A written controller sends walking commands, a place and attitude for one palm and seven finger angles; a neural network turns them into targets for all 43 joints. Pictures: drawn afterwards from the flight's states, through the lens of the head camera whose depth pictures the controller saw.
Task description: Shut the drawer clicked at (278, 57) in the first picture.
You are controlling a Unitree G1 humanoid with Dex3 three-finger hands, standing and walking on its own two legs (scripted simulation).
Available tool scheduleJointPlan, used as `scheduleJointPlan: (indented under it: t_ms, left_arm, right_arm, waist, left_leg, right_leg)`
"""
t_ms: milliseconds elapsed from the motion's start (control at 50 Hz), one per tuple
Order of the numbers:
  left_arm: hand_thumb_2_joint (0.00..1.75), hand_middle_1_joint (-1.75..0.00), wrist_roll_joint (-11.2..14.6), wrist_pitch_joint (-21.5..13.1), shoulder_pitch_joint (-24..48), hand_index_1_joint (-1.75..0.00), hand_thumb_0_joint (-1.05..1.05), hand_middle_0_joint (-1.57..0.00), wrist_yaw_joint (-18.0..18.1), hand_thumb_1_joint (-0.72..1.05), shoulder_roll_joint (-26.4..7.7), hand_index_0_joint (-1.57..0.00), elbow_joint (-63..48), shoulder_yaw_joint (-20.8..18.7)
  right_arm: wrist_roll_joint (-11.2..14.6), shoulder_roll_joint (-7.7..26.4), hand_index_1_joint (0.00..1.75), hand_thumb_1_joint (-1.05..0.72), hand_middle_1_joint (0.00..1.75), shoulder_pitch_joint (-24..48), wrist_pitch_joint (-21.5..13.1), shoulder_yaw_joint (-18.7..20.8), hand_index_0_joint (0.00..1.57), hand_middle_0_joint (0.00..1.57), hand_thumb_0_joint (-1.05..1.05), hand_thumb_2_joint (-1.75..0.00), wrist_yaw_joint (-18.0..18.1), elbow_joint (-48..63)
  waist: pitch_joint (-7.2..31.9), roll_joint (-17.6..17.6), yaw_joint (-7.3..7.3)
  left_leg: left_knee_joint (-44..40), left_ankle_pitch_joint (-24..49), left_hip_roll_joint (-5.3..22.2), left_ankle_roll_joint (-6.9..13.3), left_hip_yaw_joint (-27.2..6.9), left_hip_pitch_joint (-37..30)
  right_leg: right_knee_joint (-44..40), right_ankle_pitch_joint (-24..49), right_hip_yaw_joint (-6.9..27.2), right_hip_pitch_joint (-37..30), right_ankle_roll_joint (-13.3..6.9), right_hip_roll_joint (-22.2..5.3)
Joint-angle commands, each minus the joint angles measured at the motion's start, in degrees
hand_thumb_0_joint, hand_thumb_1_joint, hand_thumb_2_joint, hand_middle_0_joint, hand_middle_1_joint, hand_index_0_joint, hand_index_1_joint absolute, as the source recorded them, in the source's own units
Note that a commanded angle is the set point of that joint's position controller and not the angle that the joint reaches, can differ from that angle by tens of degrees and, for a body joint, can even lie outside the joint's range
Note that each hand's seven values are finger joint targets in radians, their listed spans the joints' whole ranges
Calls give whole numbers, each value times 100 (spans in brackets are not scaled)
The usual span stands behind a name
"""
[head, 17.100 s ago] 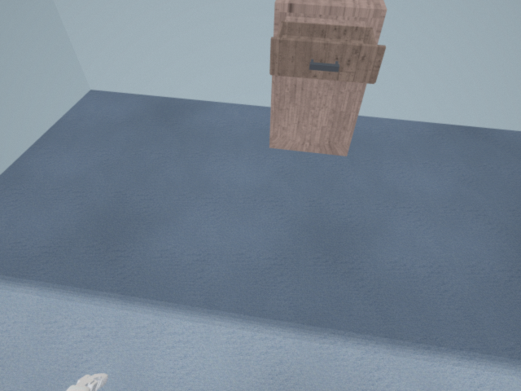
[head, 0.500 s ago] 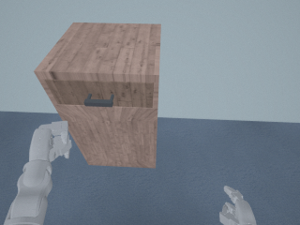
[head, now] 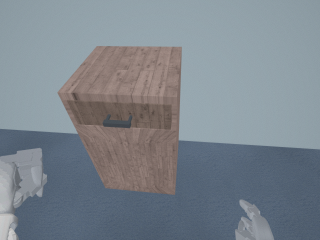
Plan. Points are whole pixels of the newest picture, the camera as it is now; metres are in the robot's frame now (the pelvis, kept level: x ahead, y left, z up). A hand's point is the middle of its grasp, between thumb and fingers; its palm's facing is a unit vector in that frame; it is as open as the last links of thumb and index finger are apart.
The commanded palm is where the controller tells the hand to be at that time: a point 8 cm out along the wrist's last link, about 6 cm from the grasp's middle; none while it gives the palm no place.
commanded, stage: draw the hand back to the body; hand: left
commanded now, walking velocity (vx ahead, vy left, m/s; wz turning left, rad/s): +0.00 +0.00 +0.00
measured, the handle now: (118, 120) +0.58 +0.25 -0.07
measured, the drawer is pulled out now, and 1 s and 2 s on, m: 0.00 0.00 0.00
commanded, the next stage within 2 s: step back with the hand held close in 0.16 s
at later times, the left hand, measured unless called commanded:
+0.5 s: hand (48, 172) +0.19 +0.24 +0.16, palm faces +0.33 -0.82 -0.48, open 3.2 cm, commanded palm +0.13 +0.28 +0.18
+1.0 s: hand out of the picture +0.09 +0.27 +0.15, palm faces +0.35 -0.80 -0.49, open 3.3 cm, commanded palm +0.02 +0.31 +0.18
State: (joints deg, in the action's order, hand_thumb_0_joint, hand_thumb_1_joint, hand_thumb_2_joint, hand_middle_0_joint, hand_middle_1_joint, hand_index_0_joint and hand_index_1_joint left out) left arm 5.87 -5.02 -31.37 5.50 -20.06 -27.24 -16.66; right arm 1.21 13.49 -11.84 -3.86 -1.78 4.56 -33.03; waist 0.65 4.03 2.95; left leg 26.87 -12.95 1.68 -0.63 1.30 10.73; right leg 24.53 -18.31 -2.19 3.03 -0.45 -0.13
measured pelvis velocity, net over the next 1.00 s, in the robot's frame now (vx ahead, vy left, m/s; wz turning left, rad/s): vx -0.09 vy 0.02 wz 0.05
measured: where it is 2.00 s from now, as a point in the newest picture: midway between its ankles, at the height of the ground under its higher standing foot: outside the picture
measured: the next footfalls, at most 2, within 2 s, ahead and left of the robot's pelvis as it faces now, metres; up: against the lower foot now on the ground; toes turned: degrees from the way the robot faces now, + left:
left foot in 1.28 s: -0.06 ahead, +0.14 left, +0.00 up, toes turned +7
right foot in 1.58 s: -0.25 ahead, -0.12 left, +0.00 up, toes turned +0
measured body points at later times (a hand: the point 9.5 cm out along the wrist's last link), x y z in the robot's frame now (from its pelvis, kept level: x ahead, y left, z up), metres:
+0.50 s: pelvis +0.00 +0.00 +0.00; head +0.01 -0.02 +0.45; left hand +0.17 +0.28 +0.19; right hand +0.18 -0.24 -0.09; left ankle +0.02 +0.13 -0.74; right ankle -0.05 -0.11 -0.74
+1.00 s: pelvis -0.09 +0.02 -0.01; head -0.07 +0.03 +0.44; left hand +0.07 +0.31 +0.18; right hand +0.09 -0.21 -0.08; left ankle +0.02 +0.13 -0.74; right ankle -0.06 -0.11 -0.74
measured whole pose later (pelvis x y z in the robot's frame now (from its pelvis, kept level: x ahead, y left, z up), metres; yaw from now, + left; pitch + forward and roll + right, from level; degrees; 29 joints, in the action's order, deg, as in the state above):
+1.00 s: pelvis -0.09 +0.02 -0.01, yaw +3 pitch +0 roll -3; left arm 3.1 -12.2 -36.7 7.6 -23.5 -33.2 -21.7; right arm 0.1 11.8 -11.4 -1.3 0.1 4.9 -29.6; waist -2.6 2.3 -1.5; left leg 30.3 -6.5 1.0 1.8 -0.8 24.8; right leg 31.2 -16.1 -0.8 17.2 1.2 1.7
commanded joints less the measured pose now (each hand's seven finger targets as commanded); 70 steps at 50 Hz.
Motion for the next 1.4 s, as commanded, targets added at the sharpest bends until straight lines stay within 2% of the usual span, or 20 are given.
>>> scheduleJointPlan:
  t_ms: [0, 80, 160, 260, 280, 320, 400, 640, 860, 980, 1040, 1100, 1120, 1160, 1200, 1220, 1260, 1280, 1320, 1380]
  left_arm:
    - [90, -160, -3, -361, 216, -160, 0, -140, 73, 90, -699, -140, -1025, -486]
    - [90, -160, -21, -322, 458, -160, 0, -140, 75, 90, -660, -140, -624, -510]
    - [90, -160, -69, -409, 672, -160, 0, -140, 115, 90, -842, -140, -1143, -587]
    - [90, -160, -83, -404, 476, -160, 0, -140, 182, 90, -919, -140, -1445, -616]
    - [90, -160, -116, -753, 1679, -160, 0, -140, 249, 90, -1977, -140, -1953, -1707]
    - [90, -160, -169, -722, 328, -160, 0, -140, 121, 90, -1130, -140, -951, -1081]
    - [90, -160, -136, -708, -350, -160, 0, -140, -22, 90, -736, -140, -709, -813]
    - [90, -160, -77, -767, -776, -160, 0, -140, 258, 90, -1287, -140, -1921, -1281]
    - [90, -160, -161, -1030, -746, -160, 0, -140, 367, 90, -1065, -140, -1717, -1118]
    - [90, -160, -344, -1160, -599, -160, 0, -140, 368, 90, -1222, -140, -1830, -1376]
    - [90, -160, -275, -1225, -745, -160, 0, -140, 348, 90, -1263, -140, -1974, -1383]
    - [90, -160, -180, -1211, -677, -160, 0, -140, 421, 90, -1212, -140, -1933, -1257]
    - [90, -160, -204, -1145, -507, -160, 0, -140, 462, 90, -1155, -140, -1827, -1205]
    - [90, -160, -261, -1089, -206, -160, 0, -140, 456, 90, -1093, -140, -1743, -1116]
    - [90, -160, -286, -1031, 66, -160, 0, -140, 458, 90, -1071, -140, -1550, -1017]
    - [90, -160, -256, -1080, 139, -160, 0, -140, 449, 90, -972, -140, -1590, -894]
    - [90, -160, -338, -1178, 325, -160, 0, -140, 479, 90, -1035, -140, -1778, -1004]
    - [90, -160, -353, -1216, 344, -160, 0, -140, 482, 90, -1105, -140, -1783, -1033]
    - [90, -160, -297, -1282, 158, -160, 0, -140, 413, 90, -1108, -140, -2057, -1152]
    - [90, -160, -237, -1172, -50, -160, 0, -140, 427, 90, -1166, -140, -2652, -1233]
  right_arm:
    - [10, 488, 30, -90, 30, 839, -392, 215, 20, 20, 0, -90, 17, 941]
    - [13, 531, 30, -90, 30, 839, -312, 278, 20, 20, 0, -90, 90, 881]
    - [-24, 503, 30, -90, 30, 876, -356, 260, 20, 20, 0, -90, 114, 955]
    - [-39, 438, 30, -90, 30, 890, -522, 214, 20, 20, 0, -90, 99, 941]
    - [-70, 522, 30, -90, 30, 706, -355, 196, 20, 20, 0, -90, 57, 1164]
    - [-100, 495, 30, -90, 30, 765, -123, 306, 20, 20, 0, -90, -10, 901]
    - [-78, 579, 30, -90, 30, 653, 213, 444, 20, 20, 0, -90, -93, 1034]
    - [-48, 538, 30, -90, 30, 675, 394, 512, 20, 20, 0, -90, 27, 1304]
    - [-78, 664, 30, -90, 30, 634, 97, 521, 20, 20, 0, -90, 28, 1198]
    - [-109, 713, 30, -90, 30, 659, -132, 528, 20, 20, 0, -90, 89, 1252]
    - [-114, 577, 30, -90, 30, 562, -202, 523, 20, 20, 0, -90, 44, 1232]
    - [-91, 456, 30, -90, 30, 438, -114, 639, 20, 20, 0, -90, -57, 895]
    - [-107, 402, 30, -90, 30, 542, -58, 649, 20, 20, 0, -90, -92, 823]
    - [-142, 332, 30, -90, 30, 619, -35, 587, 20, 20, 0, -90, -92, 787]
    - [-123, 337, 30, -90, 30, 668, -18, 499, 20, 20, 0, -90, 10, 700]
    - [-96, 464, 30, -90, 30, 687, -40, 491, 20, 20, 0, -90, 52, 677]
    - [-168, 559, 30, -90, 30, 636, -174, 516, 20, 20, 0, -90, 78, 712]
    - [-201, 441, 30, -90, 30, 570, -271, 565, 20, 20, 0, -90, 82, 663]
    - [-295, 463, 30, -90, 30, 483, -398, 610, 20, 20, 0, -90, -73, 700]
    - [-235, 522, 30, -90, 30, 599, -478, 657, 20, 20, 0, -90, -207, 730]
  waist:
    - [-18, -362, -63]
    - [-319, -650, -81]
    - [363, -194, 29]
    - [412, 51, 76]
    - [-329, 144, -186]
    - [-199, -623, -208]
    - [292, -308, -266]
    - [989, -153, -255]
    - [190, 257, -379]
    - [287, 883, -265]
    - [364, 284, -314]
    - [457, -1245, -404]
    - [368, -1474, -380]
    - [350, -1457, -423]
    - [-45, -1150, -483]
    - [-125, -548, -468]
    - [154, 906, -368]
    - [317, 749, -366]
    - [680, 743, -371]
    - [906, 588, -265]
  left_leg:
    - [-275, 735, -90, 244, 14, -664]
    - [-253, 551, -100, 293, 57, -666]
    - [-191, 909, -135, 321, 58, -854]
    - [-124, 1245, -139, 267, 39, -853]
    - [-23, 989, -92, 303, -25, -493]
    - [191, 1394, 3, 324, -66, -328]
    - [98, 2314, 135, 316, -51, -483]
    - [47, 2491, 256, 281, -169, -111]
    - [-787, -1200, 411, 327, -702, 1530]
    - [-1600, -2771, 861, 611, -1253, 3134]
    - [-710, -2037, 465, 439, -829, 2427]
    - [2313, -832, -259, -58, -149, 576]
    - [2930, -829, -234, -76, -223, 684]
    - [2498, -882, -107, -18, -273, 920]
    - [569, -364, -122, 38, -130, 438]
    - [-284, -149, 32, 128, -244, 469]
    - [-1087, 724, 1589, 822, -1767, 1225]
    - [-1018, 1336, 1824, 983, -1779, 905]
    - [-1114, 435, 1981, 1174, -1951, 1223]
    - [-704, 1171, 1736, 1058, -1066, 788]
  right_leg:
    - [-571, 1335, -12, 844, -8, 50]
    - [-767, 1084, 56, 1091, 42, 48]
    - [-500, 1535, 81, 698, 6, -44]
    - [-385, 1953, 33, 582, -23, -39]
    - [-820, 2434, 346, 1044, 28, -311]
    - [-622, 2873, 291, 946, 68, -434]
    - [-308, 3142, 148, 710, 177, -358]
    - [68, 2681, 143, 577, 198, -234]
    - [-20, -8, 227, 788, 111, 33]
    - [1317, 68, 127, -409, 144, 526]
    - [431, -147, 569, 384, -28, 214]
    - [-1328, -1318, 2425, 2942, -782, -1425]
    - [-1316, -742, 2433, 2969, -932, -1662]
    - [-924, 580, 1878, 2434, -793, -1461]
    - [-367, 784, 1263, 2553, -313, -810]
    - [173, 778, 922, 2376, -94, -390]
    - [2245, -295, 480, 1947, 182, 307]
    - [3043, -811, 607, 2268, 170, 353]
    - [4152, -993, 840, 2181, 156, 303]
    - [3583, -901, 578, 2086, 204, 248]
